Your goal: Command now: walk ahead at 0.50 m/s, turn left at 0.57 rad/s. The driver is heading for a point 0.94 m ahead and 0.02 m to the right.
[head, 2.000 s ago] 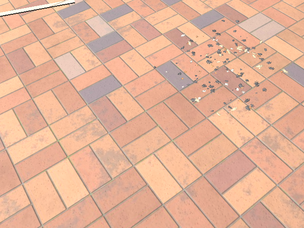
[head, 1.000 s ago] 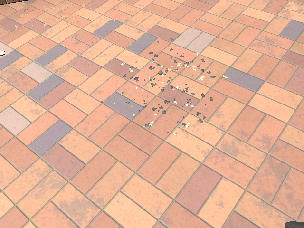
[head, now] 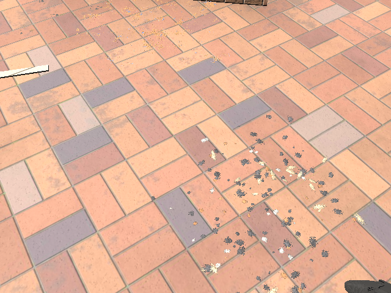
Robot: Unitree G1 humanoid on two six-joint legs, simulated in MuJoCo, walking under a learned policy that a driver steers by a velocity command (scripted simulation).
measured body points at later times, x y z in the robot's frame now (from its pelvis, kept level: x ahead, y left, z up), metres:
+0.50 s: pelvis +0.29 +0.04 +0.01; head +0.31 +0.05 +0.45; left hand +0.44 +0.31 -0.09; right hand +0.40 -0.23 -0.10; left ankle +0.18 +0.11 -0.74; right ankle +0.50 -0.08 -0.69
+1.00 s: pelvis +0.58 +0.03 +0.01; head +0.62 +0.01 +0.46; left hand +0.66 +0.32 -0.10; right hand +0.79 -0.23 -0.07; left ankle +0.78 +0.18 -0.69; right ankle +0.52 -0.05 -0.74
